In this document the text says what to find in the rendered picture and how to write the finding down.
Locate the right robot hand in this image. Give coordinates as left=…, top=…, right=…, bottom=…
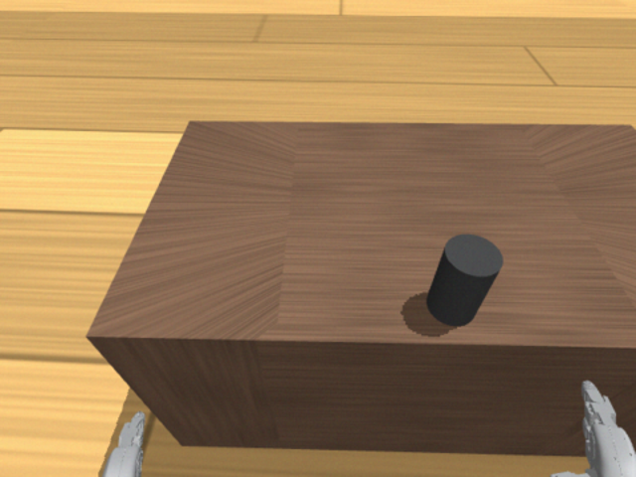
left=550, top=381, right=636, bottom=477

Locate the left robot hand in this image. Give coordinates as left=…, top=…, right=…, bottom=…
left=102, top=411, right=145, bottom=477

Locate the can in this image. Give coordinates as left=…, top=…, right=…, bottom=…
left=426, top=235, right=503, bottom=326

